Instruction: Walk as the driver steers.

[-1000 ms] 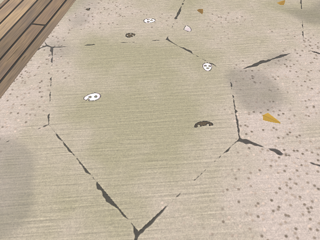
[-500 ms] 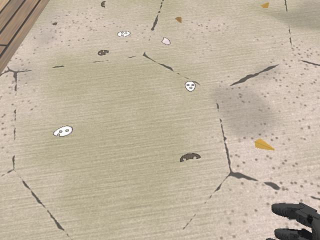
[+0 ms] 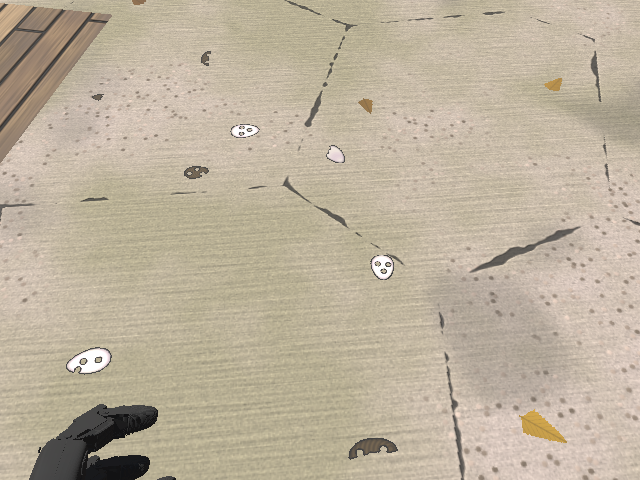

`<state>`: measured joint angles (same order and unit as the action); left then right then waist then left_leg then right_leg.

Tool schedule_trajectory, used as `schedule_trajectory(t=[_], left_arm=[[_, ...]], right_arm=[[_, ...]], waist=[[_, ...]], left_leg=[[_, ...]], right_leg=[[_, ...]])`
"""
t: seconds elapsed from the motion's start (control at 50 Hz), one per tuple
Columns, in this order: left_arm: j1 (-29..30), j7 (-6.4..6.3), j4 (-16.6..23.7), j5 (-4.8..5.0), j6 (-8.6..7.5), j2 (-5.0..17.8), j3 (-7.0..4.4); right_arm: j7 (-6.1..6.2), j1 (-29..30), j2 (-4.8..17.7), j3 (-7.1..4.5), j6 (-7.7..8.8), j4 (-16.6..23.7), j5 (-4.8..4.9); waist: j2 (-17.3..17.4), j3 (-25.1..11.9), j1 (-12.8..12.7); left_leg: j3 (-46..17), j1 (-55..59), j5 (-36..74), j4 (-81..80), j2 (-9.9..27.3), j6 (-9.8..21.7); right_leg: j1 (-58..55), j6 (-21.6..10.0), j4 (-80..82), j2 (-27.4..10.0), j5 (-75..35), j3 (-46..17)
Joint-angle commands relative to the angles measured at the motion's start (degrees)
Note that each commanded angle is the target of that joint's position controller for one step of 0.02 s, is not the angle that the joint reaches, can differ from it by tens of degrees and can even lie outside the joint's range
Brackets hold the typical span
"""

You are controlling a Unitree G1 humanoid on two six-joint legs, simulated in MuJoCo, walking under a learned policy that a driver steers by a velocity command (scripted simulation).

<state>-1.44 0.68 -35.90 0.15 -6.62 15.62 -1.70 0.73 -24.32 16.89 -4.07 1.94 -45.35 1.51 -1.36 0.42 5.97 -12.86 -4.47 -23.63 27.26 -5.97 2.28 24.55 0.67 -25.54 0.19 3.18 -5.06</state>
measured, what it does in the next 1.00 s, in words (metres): walks ahead, turning left: left foot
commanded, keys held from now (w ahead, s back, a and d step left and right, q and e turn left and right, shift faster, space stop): w+q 0.56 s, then w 0.02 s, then w+e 0.42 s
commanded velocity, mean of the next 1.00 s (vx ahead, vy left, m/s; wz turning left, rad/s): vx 0.50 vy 0.00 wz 0.30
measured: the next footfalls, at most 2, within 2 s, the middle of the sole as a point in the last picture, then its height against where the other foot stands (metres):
left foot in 0.50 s outside the picture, level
right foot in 1.06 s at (254, 364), level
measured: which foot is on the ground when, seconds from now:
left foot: down 0.00-0.00, up 0.02-0.48, down 0.50-1.00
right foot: down 0.00-0.50, up 0.52-1.00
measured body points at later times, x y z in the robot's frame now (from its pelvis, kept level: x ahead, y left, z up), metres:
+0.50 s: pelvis +0.25 +0.04 -0.01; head +0.29 +0.06 +0.44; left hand +0.16 +0.33 -0.13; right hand +0.56 -0.10 -0.07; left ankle +0.35 +0.17 -0.73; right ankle +0.12 -0.13 -0.73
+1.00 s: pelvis +0.52 +0.14 +0.00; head +0.55 +0.15 +0.45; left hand +0.63 +0.42 -0.10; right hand +0.66 -0.12 -0.12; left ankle +0.35 +0.17 -0.73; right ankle +0.73 +0.08 -0.71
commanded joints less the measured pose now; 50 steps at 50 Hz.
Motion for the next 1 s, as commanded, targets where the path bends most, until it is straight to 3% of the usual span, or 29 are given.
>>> schedule_trajectory(t=[0.02,0.04,0.06,0.08,0.1,0.14,0.22,0.32,0.42,0.46,0.48,0.5,0.52,0.54,0.56,0.58,0.6,0.62,0.64,0.7,0.76,0.84,0.94,0.96,1.0], left_arm=[[-18.9,-1.15,0.0,-1.26,-0.3,15.4,-5.51],[-21.4,-0.45,-1.9,-0.35,0.45,14.4,-5.6],[-18.4,-0.4,-1.0,-0.16,0.51,9.6,-4.41],[-15.7,-0.48,-0.9,-0.34,0.74,7.6,-3.73],[-13.2,-0.39,-1.1,-0.63,0.86,6.2,-3.19],[-11.1,-0.46,-1.9,-1.02,0.71,5.1,-2.84],[-11.8,-0.51,-4.1,-0.43,-0.05,7.2,-3.83],[-13.0,-0.88,-6.1,-0.14,0.59,9.8,-4.45],[-16.5,-1.0,-8.5,1.19,1.98,12.3,-5.19],[-16.4,-1.34,-8.6,1.59,2.73,14.1,-5.7],[-16.2,-1.58,-8.5,1.78,3.19,14.8,-5.87],[-15.9,-1.87,-8.2,1.79,3.41,14.0,-5.44],[-17.6,-1.95,-7.1,-0.22,3.09,10.5,-3.98],[-21.9,-1.07,-3.5,-1.52,1.49,3.9,-1.65],[-14.6,-0.36,-3.2,0.65,-0.21,9.7,-2.72],[-11.1,-0.03,-2.0,2.33,-1.02,11.0,-3.01],[-11.5,-0.38,-3.0,1.74,-1.25,10.0,-2.65],[-12.1,-0.65,-3.9,0.58,-0.97,10.0,-2.84],[-13.9,-0.49,-4.7,0.45,-0.17,9.9,-2.97],[-15.5,-0.46,-6.0,0.39,1.99,7.5,-2.49],[-10.9,-0.52,-4.9,0.42,2.54,6.1,-2.01],[-4.9,0.65,-3.6,1.12,1.8,4.5,-1.37],[0.7,2.61,-0.4,1.12,1.56,4.0,-1.0],[1.0,3.07,0.3,0.98,1.53,4.0,-1.0],[-1.1,3.54,0.9,0.7,1.77,5.2,-1.56]], right_arm=[[-0.03,-1.0,0.0,0.75,1.25,6.0,-0.46],[0.04,-3.4,3.0,0.65,1.53,7.0,0.93],[0.21,0.6,7.7,-0.6,1.25,6.2,1.16],[0.2,5.0,8.5,-0.97,0.87,6.9,0.47],[0.07,6.9,7.8,-1.06,0.65,7.4,-0.12],[-0.55,7.6,5.8,-1.12,0.06,8.1,0.06],[-1.16,10.9,3.0,-0.35,-0.69,10.2,-0.26],[-2.77,18.2,2.0,0.49,0.08,12.1,-0.23],[-4.19,24.8,2.9,0.39,0.06,15.4,-0.05],[-4.32,22.5,4.8,-0.61,-0.29,15.7,-0.42],[-4.16,17.3,6.7,-1.72,-0.53,14.7,-0.5],[-3.5,7.6,9.7,-3.55,-0.86,12.1,-0.27],[-2.18,-1.0,14.6,-5.21,-1.56,10.3,0.14],[-2.26,2.2,19.3,-5.15,-0.74,11.6,0.27],[-2.58,0.7,13.8,-3.78,0.05,12.4,0.01],[-2.64,2.8,10.9,-2.81,0.79,11.4,-0.45],[-2.54,6.2,9.1,-2.15,1.13,11.3,-0.51],[-2.41,9.9,7.2,-1.49,1.27,11.7,-1.0],[-2.29,11.8,5.7,-0.83,1.51,12.0,-1.81],[-2.15,11.7,6.3,-0.82,2.81,9.8,-1.88],[-1.57,10.2,6.8,-0.81,3.37,7.5,-2.13],[-1.08,8.8,7.6,-0.72,3.62,5.4,-2.23],[-0.77,5.3,8.3,-1.17,2.35,2.0,-1.56],[-0.57,5.1,8.6,-1.29,1.85,1.7,-1.41],[0.12,6.3,10.0,-1.68,0.91,1.9,-1.29]], waist=[[-8.9,-16.9,-10.2],[-17.6,-17.7,-9.5],[-9.1,-9.7,-10.6],[-5.1,-4.5,-10.5],[-3.4,-1.6,-9.3],[-5.5,0.8,-7.3],[-3.5,1.6,-7.0],[-1.7,2.7,-9.3],[-1.7,4.3,-10.3],[-3.5,1.4,-7.8],[-3.8,-1.9,-4.5],[-2.5,-6.9,0.7],[5.7,-12.4,3.2],[17.3,-19.2,-3.9],[9.5,-20.7,1.3],[7.6,-12.2,0.7],[2.9,-7.9,-2.0],[2.6,-5.2,-4.1],[4.2,-4.6,-5.9],[4.5,-3.0,-7.1],[3.9,0.2,-5.7],[3.8,2.7,-2.7],[2.8,4.9,-0.6],[3.0,4.6,-0.9],[4.9,1.7,-3.0]], left_leg=[[1.6,-27.4,-3.8,28.3,0.8,0.2],[4.0,-39.2,-11.5,40.3,3.1,-0.8],[2.8,-41.9,-6.1,44.8,6.0,-1.3],[4.6,-41.4,-1.4,45.1,7.7,-1.7],[5.1,-39.6,2.0,43.2,9.2,-2.1],[5.9,-35.9,5.4,40.0,11.5,-2.3],[7.0,-37.2,10.7,33.2,12.6,-3.5],[10.3,-34.2,24.0,17.7,11.9,-2.7],[14.1,-32.6,20.3,9.6,10.0,0.4],[17.4,-26.2,14.3,8.7,6.4,2.8],[18.9,-18.7,12.8,7.7,4.0,4.4],[18.7,-4.3,16.0,4.6,1.9,6.6],[4.5,13.7,17.0,4.2,10.8,10.4],[-29.6,28.0,3.1,-3.9,23.8,21.1],[-32.8,27.8,-1.8,-9.6,24.5,19.8],[-23.9,21.1,3.0,-10.5,23.1,17.3],[-16.5,12.6,9.9,-10.4,21.0,15.3],[-10.8,5.4,17.8,-10.8,19.3,14.0],[-7.5,0.8,23.0,-12.2,18.0,13.4],[-0.2,-5.3,30.9,-15.9,17.2,13.8],[6.1,-5.4,31.8,-18.2,15.7,11.8],[12.3,-4.0,27.6,-20.4,15.0,8.5],[14.4,8.7,33.5,-17.2,19.3,7.8],[14.7,11.1,37.8,-15.3,20.0,7.4],[16.4,13.6,56.4,-8.6,20.0,6.0]], right_leg=[[-43.7,-11.2,1.8,-20.0,8.9,-23.5],[-45.4,-15.6,6.9,-26.1,24.1,-41.1],[-38.7,-13.6,8.9,-22.9,28.3,-35.5],[-32.4,-11.6,9.2,-20.3,22.0,-26.2],[-26.9,-10.9,10.6,-17.7,14.8,-19.9],[-20.5,-10.0,13.4,-14.7,7.2,-11.5],[-19.2,-11.9,16.8,-15.1,-1.7,-3.3],[-20.7,-10.3,17.3,-13.8,-7.2,6.9],[-27.5,-8.2,14.2,-16.0,-13.9,11.5],[-29.5,-7.0,6.7,-16.0,-32.8,13.9],[-28.8,-6.1,-1.5,-15.3,-41.0,15.4],[-22.9,-4.3,-13.8,-13.4,-40.4,17.0],[-7.2,-1.7,-32.3,-10.5,-15.3,17.1],[15.2,1.0,-49.7,1.3,31.8,8.6],[20.9,0.1,-53.6,-0.6,30.1,-0.7],[23.8,-0.9,-51.2,-3.0,24.0,0.4],[20.8,-1.1,-46.7,-5.8,19.0,1.0],[16.9,-0.6,-42.5,-7.7,16.1,1.4],[12.9,-0.4,-41.1,-9.0,14.1,1.0],[10.3,1.4,-37.5,-9.4,9.8,2.2],[13.9,2.0,-29.1,-9.3,-0.7,1.9],[11.5,0.6,-15.2,-6.3,-13.2,3.2],[17.2,-2.1,-7.9,-4.3,-8.5,3.9],[17.7,-2.9,-7.3,-3.7,-5.4,4.7],[13.1,-4.9,-7.3,-0.8,1.4,8.1]])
